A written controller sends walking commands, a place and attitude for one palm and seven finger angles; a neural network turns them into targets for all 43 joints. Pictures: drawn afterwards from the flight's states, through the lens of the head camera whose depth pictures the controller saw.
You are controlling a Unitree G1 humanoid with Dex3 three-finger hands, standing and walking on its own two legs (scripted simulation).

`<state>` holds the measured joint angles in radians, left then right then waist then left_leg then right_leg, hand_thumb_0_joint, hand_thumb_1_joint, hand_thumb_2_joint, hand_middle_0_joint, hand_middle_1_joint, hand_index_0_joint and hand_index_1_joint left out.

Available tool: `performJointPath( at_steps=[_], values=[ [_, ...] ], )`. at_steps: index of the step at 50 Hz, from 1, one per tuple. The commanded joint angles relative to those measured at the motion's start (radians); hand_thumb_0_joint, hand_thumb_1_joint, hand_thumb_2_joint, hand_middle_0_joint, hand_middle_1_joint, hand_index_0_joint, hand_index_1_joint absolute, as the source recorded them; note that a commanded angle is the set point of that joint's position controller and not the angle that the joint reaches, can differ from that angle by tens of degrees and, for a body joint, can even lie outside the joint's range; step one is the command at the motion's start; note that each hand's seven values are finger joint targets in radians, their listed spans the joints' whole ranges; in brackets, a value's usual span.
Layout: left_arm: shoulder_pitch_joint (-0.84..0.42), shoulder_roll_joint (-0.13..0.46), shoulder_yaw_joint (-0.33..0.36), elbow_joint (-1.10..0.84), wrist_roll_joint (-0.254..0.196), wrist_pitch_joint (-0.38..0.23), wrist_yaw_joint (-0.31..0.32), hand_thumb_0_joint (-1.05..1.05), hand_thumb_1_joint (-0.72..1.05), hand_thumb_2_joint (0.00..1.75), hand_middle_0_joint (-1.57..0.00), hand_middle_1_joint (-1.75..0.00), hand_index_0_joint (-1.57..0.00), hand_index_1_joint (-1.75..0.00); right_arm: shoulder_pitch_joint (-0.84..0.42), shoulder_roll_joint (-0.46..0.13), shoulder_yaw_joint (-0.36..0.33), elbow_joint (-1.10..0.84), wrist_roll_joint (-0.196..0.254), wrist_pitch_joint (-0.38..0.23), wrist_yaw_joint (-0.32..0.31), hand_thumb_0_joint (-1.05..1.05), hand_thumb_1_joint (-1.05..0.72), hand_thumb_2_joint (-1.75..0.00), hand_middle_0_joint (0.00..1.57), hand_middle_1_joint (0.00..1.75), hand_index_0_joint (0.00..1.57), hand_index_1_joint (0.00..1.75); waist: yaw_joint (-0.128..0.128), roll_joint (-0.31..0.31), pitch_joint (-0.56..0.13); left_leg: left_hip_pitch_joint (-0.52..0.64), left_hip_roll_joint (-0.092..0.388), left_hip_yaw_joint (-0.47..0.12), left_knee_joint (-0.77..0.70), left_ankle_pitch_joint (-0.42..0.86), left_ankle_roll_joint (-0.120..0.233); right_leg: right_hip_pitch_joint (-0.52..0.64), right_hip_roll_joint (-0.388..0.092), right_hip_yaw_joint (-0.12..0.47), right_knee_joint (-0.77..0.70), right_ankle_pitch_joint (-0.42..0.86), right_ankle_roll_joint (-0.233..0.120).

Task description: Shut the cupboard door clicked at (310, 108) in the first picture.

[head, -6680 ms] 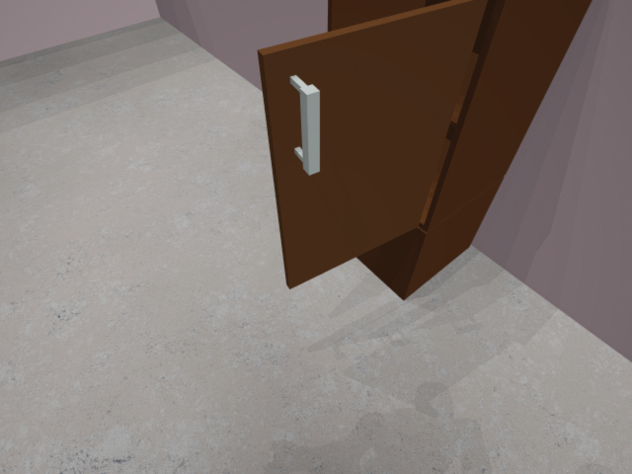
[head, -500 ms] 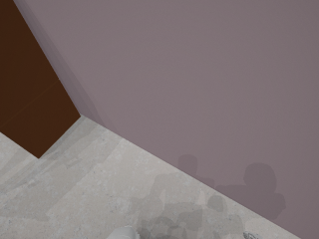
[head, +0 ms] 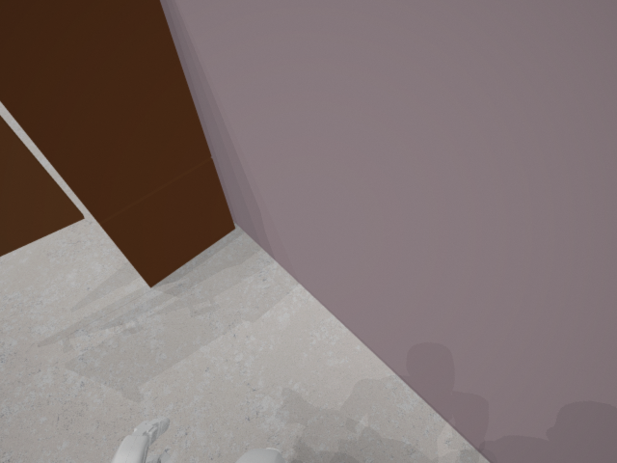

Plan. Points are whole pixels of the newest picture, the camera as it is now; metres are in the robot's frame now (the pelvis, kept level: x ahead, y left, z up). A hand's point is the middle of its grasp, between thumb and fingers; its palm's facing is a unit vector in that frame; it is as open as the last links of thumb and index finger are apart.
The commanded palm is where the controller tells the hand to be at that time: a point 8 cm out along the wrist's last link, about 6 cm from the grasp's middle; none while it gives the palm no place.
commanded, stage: turn to face it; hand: left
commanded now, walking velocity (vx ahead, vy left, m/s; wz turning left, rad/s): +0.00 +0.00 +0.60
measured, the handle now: out of the picture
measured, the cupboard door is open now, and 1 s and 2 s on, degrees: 81 81 81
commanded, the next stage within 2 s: take the last steps up to it in 0.94 s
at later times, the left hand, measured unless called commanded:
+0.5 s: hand out of the picture +0.03 +0.25 -0.16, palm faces +0.34 -0.91 -0.26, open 7.4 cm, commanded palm none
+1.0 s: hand out of the picture +0.00 +0.18 -0.17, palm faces +0.55 -0.81 -0.21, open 7.3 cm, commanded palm none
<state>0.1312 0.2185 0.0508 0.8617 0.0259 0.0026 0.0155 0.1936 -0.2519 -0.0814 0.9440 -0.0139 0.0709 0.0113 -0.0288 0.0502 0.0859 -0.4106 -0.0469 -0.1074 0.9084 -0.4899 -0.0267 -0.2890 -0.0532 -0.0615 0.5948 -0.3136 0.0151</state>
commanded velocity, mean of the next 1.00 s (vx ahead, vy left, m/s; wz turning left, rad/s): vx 0.00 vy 0.00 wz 0.47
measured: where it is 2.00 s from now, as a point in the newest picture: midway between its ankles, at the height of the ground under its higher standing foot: (239, 449)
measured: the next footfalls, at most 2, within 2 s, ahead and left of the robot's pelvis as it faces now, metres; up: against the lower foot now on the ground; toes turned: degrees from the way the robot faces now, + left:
left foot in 0.30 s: +0.04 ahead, +0.13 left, +0.00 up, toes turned +16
right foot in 0.68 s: +0.13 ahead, -0.11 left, +0.00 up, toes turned +22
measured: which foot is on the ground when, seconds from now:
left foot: up 0.00-0.28, down 0.30-0.68, up 0.70-0.98, down 1.00-1.00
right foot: down 0.00-0.28, up 0.30-0.66, down 0.68-1.00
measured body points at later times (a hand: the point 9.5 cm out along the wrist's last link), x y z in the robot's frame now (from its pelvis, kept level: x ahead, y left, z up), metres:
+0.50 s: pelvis +0.03 +0.02 +0.01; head +0.08 +0.05 +0.45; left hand +0.01 +0.30 -0.14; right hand +0.20 -0.20 -0.12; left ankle +0.00 +0.12 -0.73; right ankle +0.04 -0.14 -0.66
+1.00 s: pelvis +0.07 +0.01 +0.00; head +0.11 +0.04 +0.45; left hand -0.03 +0.23 -0.15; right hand +0.29 -0.16 -0.14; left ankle +0.01 +0.11 -0.73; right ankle +0.09 -0.13 -0.73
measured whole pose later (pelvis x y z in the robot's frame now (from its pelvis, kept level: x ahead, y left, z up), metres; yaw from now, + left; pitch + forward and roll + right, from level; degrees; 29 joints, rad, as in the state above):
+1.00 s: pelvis +0.07 +0.01 +0.00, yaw +33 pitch +1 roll +1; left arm 0.26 0.19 0.05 0.95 0.02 0.00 0.01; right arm 0.11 -0.23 -0.05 0.95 -0.01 0.04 0.02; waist 0.01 -0.03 0.10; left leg -0.28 -0.01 0.06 0.56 -0.26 -0.02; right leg -0.20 -0.13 -0.15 0.60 -0.39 0.04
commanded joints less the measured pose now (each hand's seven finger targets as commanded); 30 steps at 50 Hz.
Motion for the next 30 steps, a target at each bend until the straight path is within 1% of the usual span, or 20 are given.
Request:
performJointPath(
  at_steps=[1,3,6,8,10,11,12,13,14,15,16,17,18,19,20,21,23,27,29,30],
  values=[
    [0.022,0.152,0.032,-0.057,-0.007,-0.007,0.023,0.00,0.90,0.90,-0.20,-0.30,-0.20,-0.30,-0.032,-0.081,-0.028,-0.077,-0.003,-0.015,0.009,0.00,-0.90,-0.90,0.20,0.30,0.20,0.30,0.006,-0.326,-0.075,-0.163,0.077,0.062,0.343,0.019,-0.032,0.120,-0.280,0.156,-0.277,0.376,-0.121],
    [0.041,0.148,0.030,-0.055,-0.004,-0.015,0.022,0.00,0.90,0.90,-0.20,-0.30,-0.20,-0.30,-0.059,-0.058,-0.013,-0.087,0.001,-0.014,0.015,0.00,-0.90,-0.90,0.20,0.30,0.20,0.30,0.012,-0.288,-0.072,-0.132,0.078,0.107,0.215,0.027,-0.045,0.149,-0.268,0.066,-0.251,0.507,-0.114],
    [0.113,0.186,0.044,-0.027,0.000,-0.016,0.020,0.00,0.90,0.90,-0.20,-0.30,-0.20,-0.30,-0.118,-0.030,-0.001,-0.097,0.006,-0.020,0.022,0.00,-0.90,-0.90,0.20,0.30,0.20,0.30,0.055,-0.231,-0.096,-0.072,0.063,0.173,-0.005,0.023,-0.046,0.226,-0.287,0.026,-0.205,0.588,-0.112],
    [0.138,0.211,0.052,-0.017,0.003,-0.015,0.018,0.00,0.90,0.90,-0.20,-0.30,-0.20,-0.30,-0.128,-0.025,0.005,-0.103,0.007,-0.026,0.023,0.00,-0.90,-0.90,0.20,0.30,0.20,0.30,0.066,-0.238,-0.108,-0.035,0.054,0.199,-0.104,0.018,-0.038,0.247,-0.308,0.017,-0.172,0.618,-0.116],
    [0.140,0.218,0.057,-0.009,0.002,-0.013,0.013,0.00,0.90,0.90,-0.20,-0.30,-0.20,-0.30,-0.109,-0.030,0.005,-0.102,0.007,-0.032,0.021,0.00,-0.90,-0.90,0.20,0.30,0.20,0.30,0.057,-0.267,-0.127,0.019,0.041,0.226,-0.211,0.063,-0.027,0.250,-0.308,-0.006,-0.126,0.639,-0.099],
    [0.131,0.215,0.058,-0.006,0.000,-0.010,0.011,0.00,0.90,0.90,-0.20,-0.30,-0.20,-0.30,-0.084,-0.039,0.003,-0.099,0.006,-0.035,0.021,0.00,-0.90,-0.90,0.20,0.30,0.20,0.30,0.043,-0.258,-0.135,0.078,0.041,0.226,-0.282,0.122,-0.021,0.224,-0.304,-0.027,-0.088,0.597,-0.076],
    [0.115,0.216,0.060,-0.009,-0.007,-0.007,0.008,0.00,0.90,0.90,-0.20,-0.30,-0.20,-0.30,-0.042,-0.058,-0.002,-0.091,0.004,-0.038,0.019,0.00,-0.90,-0.90,0.20,0.30,0.20,0.30,0.014,-0.230,-0.145,0.173,0.037,0.224,-0.383,0.215,-0.012,0.166,-0.293,-0.061,-0.028,0.541,-0.045],
    [0.104,0.198,0.056,-0.021,-0.015,-0.002,0.003,0.00,0.90,0.90,-0.20,-0.30,-0.20,-0.30,0.012,-0.105,-0.015,-0.077,0.000,-0.044,0.016,0.00,-0.90,-0.90,0.20,0.30,0.20,0.30,-0.022,-0.115,-0.176,0.324,0.082,0.167,-0.465,0.358,0.015,0.049,-0.267,-0.102,0.103,0.439,0.000],
    [0.093,0.124,0.045,-0.054,-0.025,0.005,-0.004,0.00,0.90,0.90,-0.20,-0.30,-0.20,-0.30,0.083,-0.224,-0.044,-0.071,-0.010,-0.054,0.007,0.00,-0.90,-0.90,0.20,0.30,0.20,0.30,-0.061,0.218,-0.216,0.470,0.365,-0.235,-0.518,0.680,0.150,-0.219,-0.113,-0.147,0.357,-0.129,0.084],
    [0.024,0.101,0.031,-0.083,-0.017,0.017,0.003,0.00,0.90,0.90,-0.20,-0.30,-0.20,-0.30,0.134,-0.276,-0.056,-0.055,-0.007,-0.044,-0.007,0.00,-0.90,-0.90,0.20,0.30,0.20,0.30,-0.081,0.253,-0.234,0.454,0.465,-0.334,-0.532,0.895,0.261,-0.291,-0.067,-0.031,0.508,-0.393,0.081],
    [-0.008,0.116,0.029,-0.098,-0.013,0.025,0.005,0.00,0.90,0.90,-0.20,-0.30,-0.20,-0.30,0.132,-0.265,-0.052,-0.057,-0.009,-0.042,-0.011,0.00,-0.90,-0.90,0.20,0.30,0.20,0.30,-0.074,0.129,-0.197,0.387,0.472,-0.286,-0.533,0.763,0.274,-0.287,-0.090,0.030,0.566,-0.340,0.068],
    [-0.030,0.111,0.036,-0.084,-0.008,0.026,0.006,0.00,0.90,0.90,-0.20,-0.30,-0.20,-0.30,0.093,-0.230,-0.043,-0.066,-0.013,-0.051,-0.019,0.00,-0.90,-0.90,0.20,0.30,0.20,0.30,-0.063,0.130,-0.171,0.324,0.401,-0.274,-0.556,0.640,0.251,-0.294,-0.082,0.044,0.579,-0.273,0.066],
    [-0.022,0.110,0.041,-0.056,-0.008,0.030,0.003,0.00,0.90,0.90,-0.20,-0.30,-0.20,-0.30,0.031,-0.206,-0.037,-0.077,-0.014,-0.053,-0.027,0.00,-0.90,-0.90,0.20,0.30,0.20,0.30,-0.033,0.164,-0.132,0.271,0.345,-0.232,-0.558,0.576,0.222,-0.289,-0.080,0.067,0.582,-0.204,0.070],
    [-0.002,0.116,0.042,-0.041,-0.006,0.033,-0.001,0.00,0.90,0.90,-0.20,-0.30,-0.20,-0.30,-0.005,-0.186,-0.030,-0.084,-0.012,-0.055,-0.029,0.00,-0.90,-0.90,0.20,0.30,0.20,0.30,-0.014,0.143,-0.105,0.243,0.308,-0.185,-0.564,0.563,0.196,-0.277,-0.071,0.071,0.577,-0.145,0.070],
    [0.021,0.113,0.041,-0.033,-0.006,0.034,-0.004,0.00,0.90,0.90,-0.20,-0.30,-0.20,-0.30,-0.015,-0.173,-0.024,-0.084,-0.011,-0.058,-0.031,0.00,-0.90,-0.90,0.20,0.30,0.20,0.30,0.002,0.126,-0.105,0.249,0.282,-0.160,-0.562,0.587,0.183,-0.269,-0.060,0.066,0.562,-0.113,0.071],
    [0.029,0.107,0.040,-0.026,-0.006,0.031,-0.007,0.00,0.90,0.90,-0.20,-0.30,-0.20,-0.30,-0.011,-0.169,-0.022,-0.083,-0.010,-0.062,-0.032,0.00,-0.90,-0.90,0.20,0.30,0.20,0.30,0.006,0.094,-0.133,0.272,0.275,-0.150,-0.553,0.608,0.182,-0.255,-0.052,0.062,0.534,-0.106,0.074],
    [0.024,0.106,0.036,-0.029,-0.010,0.029,-0.006,0.00,0.90,0.90,-0.20,-0.30,-0.20,-0.30,0.008,-0.174,-0.023,-0.076,-0.011,-0.062,-0.033,0.00,-0.90,-0.90,0.20,0.30,0.20,0.30,0.003,0.073,-0.155,0.299,0.271,-0.155,-0.536,0.667,0.192,-0.233,-0.036,0.062,0.453,-0.123,0.078],
    [-0.006,0.097,0.029,-0.045,-0.012,0.026,-0.003,0.00,0.90,0.90,-0.20,-0.30,-0.20,-0.30,0.010,-0.179,-0.030,-0.068,-0.016,-0.053,-0.028,0.00,-0.90,-0.90,0.20,0.30,0.20,0.30,-0.004,0.092,-0.144,0.270,0.261,-0.189,-0.519,0.660,0.195,-0.147,0.001,0.041,0.261,-0.152,0.076],
    [0.021,0.096,0.028,-0.042,-0.016,0.023,-0.001,0.00,0.90,0.90,-0.20,-0.30,-0.20,-0.30,-0.010,-0.181,-0.032,-0.074,-0.016,-0.047,-0.027,0.00,-0.90,-0.90,0.20,0.30,0.20,0.30,0.007,0.121,-0.137,0.220,0.244,-0.209,-0.502,0.663,0.183,-0.063,0.030,0.025,0.159,-0.125,0.069],
    [0.053,0.101,0.029,-0.033,-0.018,0.019,0.001,0.00,0.90,0.90,-0.20,-0.30,-0.20,-0.30,-0.030,-0.177,-0.032,-0.079,-0.013,-0.045,-0.026,0.00,-0.90,-0.90,0.20,0.30,0.20,0.30,0.026,0.130,-0.137,0.177,0.234,-0.216,-0.480,0.650,0.173,0.009,0.040,0.023,0.080,-0.075,0.063]
  ],
)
